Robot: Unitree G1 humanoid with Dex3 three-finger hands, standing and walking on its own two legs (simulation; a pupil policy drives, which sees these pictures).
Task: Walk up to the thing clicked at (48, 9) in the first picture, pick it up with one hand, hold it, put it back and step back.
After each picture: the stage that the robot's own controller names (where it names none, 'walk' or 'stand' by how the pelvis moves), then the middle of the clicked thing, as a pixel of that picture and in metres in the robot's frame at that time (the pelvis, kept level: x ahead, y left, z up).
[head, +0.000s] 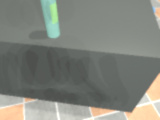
stand; (50, 15) +0.72 +0.21 +0.04
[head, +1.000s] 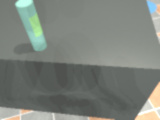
walk; (33, 27) +0.61 +0.28 +0.05
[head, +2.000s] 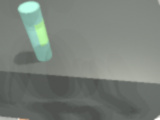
stand; (38, 35) +0.51 +0.22 +0.07
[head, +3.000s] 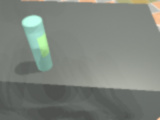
stand; (39, 46) +0.50 +0.21 +0.04
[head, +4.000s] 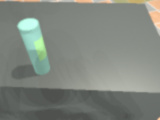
stand; (36, 49) +0.47 +0.22 +0.04
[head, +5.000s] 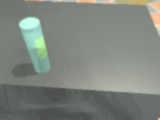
stand; (37, 48) +0.48 +0.22 +0.04
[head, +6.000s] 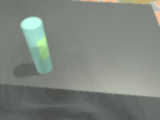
stand; (39, 49) +0.47 +0.21 +0.04
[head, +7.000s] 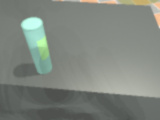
stand; (39, 49) +0.47 +0.21 +0.04
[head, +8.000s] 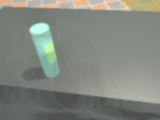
rise first; (46, 53) +0.47 +0.21 +0.05
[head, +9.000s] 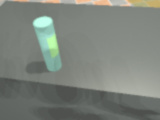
go down; (49, 47) +0.49 +0.21 +0.05
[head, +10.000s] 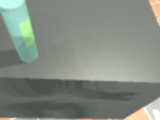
go down; (21, 33) +0.48 +0.20 +0.07
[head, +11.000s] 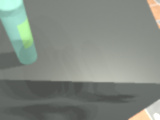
approach; (20, 35) +0.47 +0.21 +0.08
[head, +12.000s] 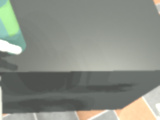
close in; (3, 21) +0.48 +0.22 +0.11
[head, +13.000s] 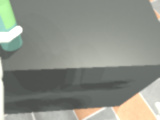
lift; out of the picture +0.51 +0.22 +0.12
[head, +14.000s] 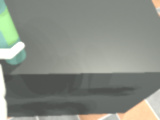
lift; (2, 30) +0.46 +0.23 +0.12
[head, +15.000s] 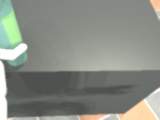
lift; (6, 31) +0.46 +0.22 +0.12
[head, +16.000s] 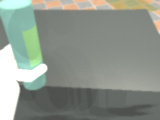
lift; (26, 50) +0.32 +0.17 +0.22
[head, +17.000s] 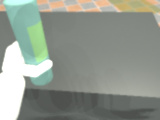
hold; (33, 46) +0.34 +0.16 +0.22
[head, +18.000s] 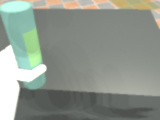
crouch; (27, 50) +0.33 +0.18 +0.20
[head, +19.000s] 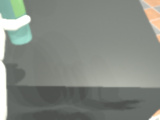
crouch; (10, 2) +0.48 +0.21 +0.25
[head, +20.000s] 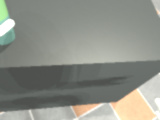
lower; out of the picture +0.52 +0.22 +0.13
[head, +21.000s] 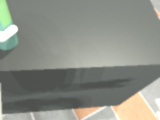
lower; out of the picture +0.51 +0.22 +0.13
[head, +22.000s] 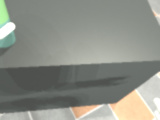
lower; out of the picture +0.52 +0.22 +0.13
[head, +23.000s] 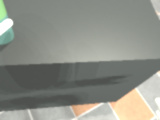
lower; out of the picture +0.52 +0.23 +0.13
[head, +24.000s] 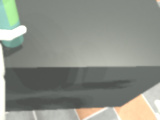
open; (3, 10) +0.51 +0.21 +0.13
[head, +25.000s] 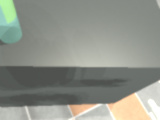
sink last; out of the picture +0.50 +0.22 +0.12
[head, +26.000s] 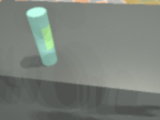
sink last; (44, 39) +0.51 +0.22 +0.09
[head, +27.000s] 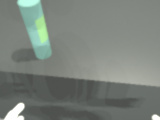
stand; (37, 31) +0.51 +0.22 +0.10
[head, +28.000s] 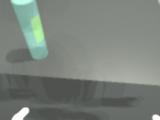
stand; (32, 30) +0.50 +0.22 +0.11
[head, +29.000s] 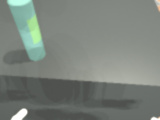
stand; (29, 32) +0.49 +0.23 +0.11
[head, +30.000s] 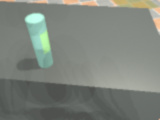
stand; (41, 43) +0.52 +0.22 +0.05
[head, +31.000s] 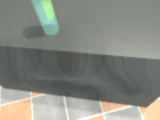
walk; (44, 8) +0.60 +0.21 +0.06
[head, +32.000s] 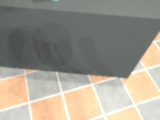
walk; out of the picture +0.88 +0.18 +0.06
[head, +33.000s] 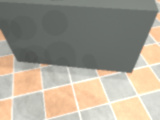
stand; out of the picture +1.11 +0.20 +0.06
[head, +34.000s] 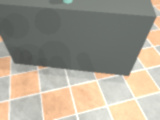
stand; out of the picture +1.10 +0.18 +0.04
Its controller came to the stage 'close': yes
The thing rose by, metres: 0.19
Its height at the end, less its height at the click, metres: +0.00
